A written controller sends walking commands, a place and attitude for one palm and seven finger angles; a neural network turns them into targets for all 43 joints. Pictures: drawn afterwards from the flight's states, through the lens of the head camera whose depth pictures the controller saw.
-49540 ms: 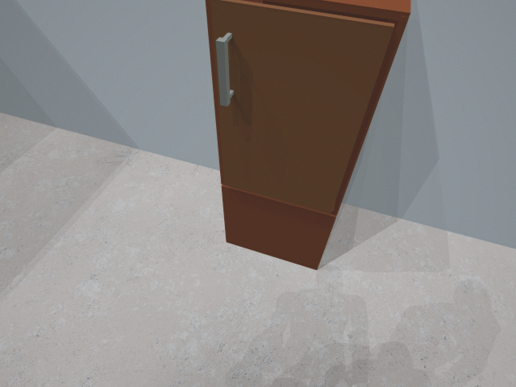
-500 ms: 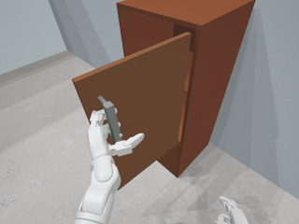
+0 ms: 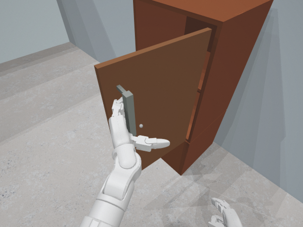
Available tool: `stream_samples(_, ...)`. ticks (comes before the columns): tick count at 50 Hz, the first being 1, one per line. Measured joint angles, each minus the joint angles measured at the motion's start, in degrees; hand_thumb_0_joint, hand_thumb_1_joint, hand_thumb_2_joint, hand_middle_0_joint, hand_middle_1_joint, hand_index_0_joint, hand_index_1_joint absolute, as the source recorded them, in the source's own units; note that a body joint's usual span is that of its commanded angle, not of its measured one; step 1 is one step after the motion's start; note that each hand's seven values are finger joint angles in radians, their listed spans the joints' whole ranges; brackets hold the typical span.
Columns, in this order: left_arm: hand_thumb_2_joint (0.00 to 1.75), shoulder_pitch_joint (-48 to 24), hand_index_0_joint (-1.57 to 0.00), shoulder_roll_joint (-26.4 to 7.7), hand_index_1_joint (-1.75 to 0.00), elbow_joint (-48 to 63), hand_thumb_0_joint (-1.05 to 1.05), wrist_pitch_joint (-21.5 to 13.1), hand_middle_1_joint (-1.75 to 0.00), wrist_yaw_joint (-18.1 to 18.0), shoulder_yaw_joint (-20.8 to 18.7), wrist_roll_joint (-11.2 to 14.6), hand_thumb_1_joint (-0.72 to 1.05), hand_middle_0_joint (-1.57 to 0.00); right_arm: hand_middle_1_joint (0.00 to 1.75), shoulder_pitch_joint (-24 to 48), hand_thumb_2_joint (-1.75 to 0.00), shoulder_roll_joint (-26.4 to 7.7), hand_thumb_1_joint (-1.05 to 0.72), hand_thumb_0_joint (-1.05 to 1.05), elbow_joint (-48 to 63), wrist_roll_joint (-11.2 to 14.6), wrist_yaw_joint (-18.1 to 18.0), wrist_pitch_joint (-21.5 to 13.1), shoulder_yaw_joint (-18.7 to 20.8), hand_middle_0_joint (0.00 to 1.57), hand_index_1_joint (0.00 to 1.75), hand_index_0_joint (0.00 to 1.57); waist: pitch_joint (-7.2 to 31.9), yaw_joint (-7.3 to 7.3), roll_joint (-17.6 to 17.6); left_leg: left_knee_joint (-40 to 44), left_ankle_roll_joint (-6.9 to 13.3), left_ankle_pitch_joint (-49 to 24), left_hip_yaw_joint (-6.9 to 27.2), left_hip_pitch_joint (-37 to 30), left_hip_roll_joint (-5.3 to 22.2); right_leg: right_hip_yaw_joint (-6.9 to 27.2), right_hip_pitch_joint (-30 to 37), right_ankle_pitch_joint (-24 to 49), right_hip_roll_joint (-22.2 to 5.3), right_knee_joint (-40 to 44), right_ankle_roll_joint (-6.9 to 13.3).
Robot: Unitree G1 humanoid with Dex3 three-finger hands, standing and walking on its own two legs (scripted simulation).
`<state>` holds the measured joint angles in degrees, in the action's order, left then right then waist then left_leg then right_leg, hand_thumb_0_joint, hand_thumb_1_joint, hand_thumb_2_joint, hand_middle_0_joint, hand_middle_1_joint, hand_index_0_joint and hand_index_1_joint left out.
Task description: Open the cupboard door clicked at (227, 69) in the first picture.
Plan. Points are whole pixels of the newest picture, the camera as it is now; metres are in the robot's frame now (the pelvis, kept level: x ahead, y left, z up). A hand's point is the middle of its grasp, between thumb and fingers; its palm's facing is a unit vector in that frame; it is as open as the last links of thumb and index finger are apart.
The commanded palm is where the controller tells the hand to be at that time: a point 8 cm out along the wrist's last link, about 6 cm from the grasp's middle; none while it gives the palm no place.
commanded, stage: slide the hand sideways off the handle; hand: left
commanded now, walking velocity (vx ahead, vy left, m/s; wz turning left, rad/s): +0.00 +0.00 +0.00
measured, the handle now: (126, 112) +0.38 +0.11 +0.11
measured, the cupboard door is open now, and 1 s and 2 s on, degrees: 83 85 85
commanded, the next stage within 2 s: draw the hand back to the body in 1.18 s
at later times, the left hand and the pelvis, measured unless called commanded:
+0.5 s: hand (137, 138) +0.30 +0.07 +0.11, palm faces -0.06 -1.00 -0.01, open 16.3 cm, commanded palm +0.27 +0.13 +0.10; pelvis +0.00 -0.01 +0.00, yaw -1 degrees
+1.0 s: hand (110, 154) +0.25 +0.13 +0.10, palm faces +0.03 -1.00 -0.06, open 16.3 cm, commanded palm +0.22 +0.19 +0.10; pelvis +0.03 -0.03 +0.00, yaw +0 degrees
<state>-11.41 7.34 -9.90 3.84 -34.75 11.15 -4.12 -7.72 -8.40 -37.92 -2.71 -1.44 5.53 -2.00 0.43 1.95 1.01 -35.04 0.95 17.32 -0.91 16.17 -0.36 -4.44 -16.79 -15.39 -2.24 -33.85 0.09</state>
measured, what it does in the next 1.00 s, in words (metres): stands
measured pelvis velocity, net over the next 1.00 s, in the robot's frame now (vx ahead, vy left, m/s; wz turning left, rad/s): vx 0.03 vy -0.03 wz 0.00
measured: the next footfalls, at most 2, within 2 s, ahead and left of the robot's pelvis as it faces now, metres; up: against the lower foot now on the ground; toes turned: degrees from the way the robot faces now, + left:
none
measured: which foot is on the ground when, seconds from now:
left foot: down 0.00-1.00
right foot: down 0.00-1.00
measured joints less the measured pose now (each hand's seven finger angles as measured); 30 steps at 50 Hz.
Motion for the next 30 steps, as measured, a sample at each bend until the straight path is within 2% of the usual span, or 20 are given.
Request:
stream_samples(1, 0.31, 0.0, -0.32, -0.2, -0.62, 0.0, -0.01, -0.2, -0.61, 0.9, -0.1, -0.6, -0.5, -0.34, 0.3, -0.1, -0.9, 0.0, -0.9, 0.01, -0.1, 0.0, 0.1, 0.0, -0.1, 0.2, 0.3, 0.21, 0.0, -0.03, -0.2, -0.1, 0.1, -0.1, 0.0, 0.2, -0.1, 0.0, -0.3, 0.0, -0.2, -0.3, 0.0)
stream_samples(2, 0.31, 0.3, -0.3, -1.1, -0.6, 0.0, -0.01, -0.9, -0.59, 3.5, -0.2, -1.0, -0.5, -0.34, 0.3, -0.4, -0.9, 0.0, -0.9, 0.01, 0.2, 0.2, 0.0, 0.0, -0.2, 0.2, 0.3, 0.21, -0.1, 0.03, -0.4, -0.2, 0.1, -0.1, 0.0, 0.4, -0.3, 0.0, -0.5, -0.1, -0.3, -0.6, -0.1)
stream_samples(6, 0.31, 0.5, -0.19, -8.5, -0.51, -1.1, -0.01, -5.2, -0.5, 18.0, -0.3, 0.5, -0.5, -0.29, 0.3, -2.6, -0.9, -0.8, -0.9, 0.01, 1.5, 1.2, -1.4, -1.0, -0.8, 0.2, 0.3, 0.21, -0.4, 0.41, -0.3, -0.7, 0.3, -0.2, 0.3, 0.7, -0.5, -0.2, -0.7, -0.2, -0.6, -1.2, -0.1)
stream_samples(9, 0.3, -1.0, -0.13, -12.7, -0.43, -2.8, -0.01, -6.5, -0.43, 27.6, -1.0, 5.6, -0.5, -0.25, 0.3, -3.8, -0.9, -2.0, -0.9, 0.01, 1.6, 2.6, -2.7, -2.4, -1.5, 0.2, 0.3, 0.21, -0.8, 0.27, 0.3, -1.2, 0.4, -0.2, 0.6, 0.5, -0.6, -0.6, -0.2, -0.2, -0.7, -1.4, -0.1)
stream_samples(11, 0.3, -1.6, -0.12, -13.4, -0.4, -3.6, -0.01, -6.1, -0.39, 31.5, -1.9, 9.4, -0.5, -0.22, 0.3, -4.2, -0.9, -2.7, -0.9, 0.01, 1.5, 3.5, -3.2, -3.6, -1.8, 0.2, 0.3, 0.21, -0.9, 0.15, 0.8, -1.2, 0.4, -0.2, 0.6, 0.3, -0.7, -0.5, 0.0, -0.1, -0.7, -1.2, -0.1)
stream_samples(13, 0.3, -1.6, -0.13, -12.7, -0.39, -3.7, -0.01, -5.3, -0.36, 32.8, -2.9, 11.6, -0.5, -0.2, 0.3, -4.5, -0.9, -3.2, -0.9, 0.01, 1.4, 4.0, -3.2, -4.8, -1.8, 0.2, 0.3, 0.21, -0.6, 0.05, 1.0, -1.0, 0.4, -0.3, 0.4, 0.4, -0.7, -0.4, -0.2, 0.1, -0.8, -1.2, -0.2)
stream_samples(15, 0.3, -1.0, -0.15, -11.6, -0.38, -3.3, -0.01, -4.7, -0.34, 32.5, -4.0, 12.2, -0.5, -0.18, 0.3, -4.7, -0.9, -3.3, -0.9, 0.01, 1.6, 4.1, -2.7, -5.9, -1.7, 0.2, 0.3, 0.2, -0.2, 0.02, 1.0, -0.7, 0.4, -0.5, 0.1, 0.3, -0.7, 0.0, -0.4, 0.1, -0.8, -1.2, -0.3)
stream_samples(20, 0.3, 3.3, -0.16, -10.3, -0.35, 0.7, -0.01, -4.9, -0.36, 30.9, -4.4, 10.3, -0.5, -0.17, 0.3, -4.9, -0.9, -2.8, -0.9, 0.01, 3.2, 3.8, -0.9, -7.4, -1.6, 0.2, 0.3, 0.2, 0.6, -0.23, 0.5, 0.1, 0.2, -0.5, -0.9, -0.1, -0.3, 1.0, -0.8, 0.1, -0.3, -1.2, -0.1)
stream_samples(24, 0.3, 6.8, -0.15, -10.8, -0.33, 4.1, -0.01, -5.1, -0.35, 31.1, -4.7, 9.2, -0.5, -0.16, 0.3, -4.5, -0.9, -2.4, -0.9, 0.01, 4.4, 3.5, -0.4, -7.4, -1.9, 0.2, 0.3, 0.21, 0.4, -0.37, 0.1, 0.5, -0.2, -0.2, -1.2, -0.7, 0.4, 1.3, -0.5, -0.1, 0.4, -0.9, 0.3)
stream_samples(30, 0.3, 12.7, -0.15, -13.2, -0.31, 9.5, -0.01, -4.2, -0.32, 33.2, -6.0, 9.8, -0.5, -0.17, 0.3, -3.9, -0.9, -2.6, -0.9, 0.01, 5.5, 3.4, -0.5, -7.0, -1.9, 0.2, 0.3, 0.21, 0.1, -0.38, 0.3, 1.5, -1.0, 0.2, -1.1, -2.0, 1.4, 1.1, 0.8, -0.3, 1.5, 0.4, 0.9)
